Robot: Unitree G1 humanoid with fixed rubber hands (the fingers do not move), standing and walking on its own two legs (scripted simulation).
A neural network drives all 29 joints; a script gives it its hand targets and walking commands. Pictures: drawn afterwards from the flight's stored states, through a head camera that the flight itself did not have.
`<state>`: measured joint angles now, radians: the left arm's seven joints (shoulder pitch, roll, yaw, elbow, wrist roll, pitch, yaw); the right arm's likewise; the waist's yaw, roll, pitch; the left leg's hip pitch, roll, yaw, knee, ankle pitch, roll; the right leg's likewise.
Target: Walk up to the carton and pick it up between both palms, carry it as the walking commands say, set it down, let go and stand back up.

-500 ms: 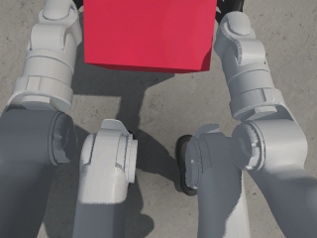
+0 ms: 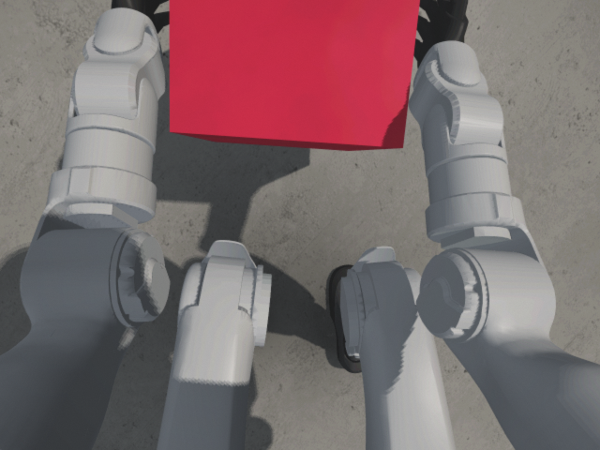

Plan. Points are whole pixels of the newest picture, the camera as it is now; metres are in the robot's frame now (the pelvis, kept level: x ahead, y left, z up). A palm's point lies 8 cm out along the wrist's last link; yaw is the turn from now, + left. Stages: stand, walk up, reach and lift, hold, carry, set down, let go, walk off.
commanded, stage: reach and lift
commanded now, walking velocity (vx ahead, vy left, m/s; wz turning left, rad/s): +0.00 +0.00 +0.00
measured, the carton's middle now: (290, 57) +0.54 +0.05 -0.19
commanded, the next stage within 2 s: none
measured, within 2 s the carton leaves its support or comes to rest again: neither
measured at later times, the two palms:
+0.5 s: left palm out of the picture +0.52 +0.19 -0.04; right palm (491, 40) +0.52 -0.11 -0.04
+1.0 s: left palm out of the picture +0.50 +0.18 +0.03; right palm (566, 26) +0.50 -0.12 +0.04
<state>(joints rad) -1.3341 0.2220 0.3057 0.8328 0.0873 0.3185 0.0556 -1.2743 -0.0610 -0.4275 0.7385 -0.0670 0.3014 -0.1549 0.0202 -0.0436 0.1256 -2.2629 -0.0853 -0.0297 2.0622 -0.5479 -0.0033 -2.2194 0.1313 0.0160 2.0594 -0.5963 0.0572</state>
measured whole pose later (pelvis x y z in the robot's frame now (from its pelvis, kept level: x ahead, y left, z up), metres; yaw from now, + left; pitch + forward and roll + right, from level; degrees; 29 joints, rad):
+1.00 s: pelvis +0.01 -0.01 +0.11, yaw +1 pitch +42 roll -2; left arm -1.10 0.09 0.40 0.76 0.18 0.35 0.02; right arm -1.03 0.06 -0.50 0.64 -0.18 0.35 -0.11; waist 0.00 -0.03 -0.10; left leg -1.94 -0.12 -0.08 1.70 -0.49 -0.03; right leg -1.91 0.14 0.05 1.70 -0.53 0.04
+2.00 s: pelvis +0.04 +0.00 +0.24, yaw +3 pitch +32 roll -1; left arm -0.76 -0.02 0.38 0.70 0.20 0.29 0.02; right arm -0.71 0.12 -0.45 0.60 -0.20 0.30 -0.07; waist 0.00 -0.01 -0.15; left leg -1.38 -0.12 -0.12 1.25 -0.42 -0.02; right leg -1.35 0.13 0.09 1.25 -0.46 0.02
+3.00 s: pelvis +0.08 +0.00 +0.35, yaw +3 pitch +14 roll -1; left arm -0.42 -0.13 0.35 0.52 0.27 0.37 -0.01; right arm -0.38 0.19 -0.37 0.47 -0.26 0.37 -0.03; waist -0.01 -0.01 -0.10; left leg -0.63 -0.09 -0.14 0.63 -0.24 0.01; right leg -0.60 0.09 0.14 0.62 -0.26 0.00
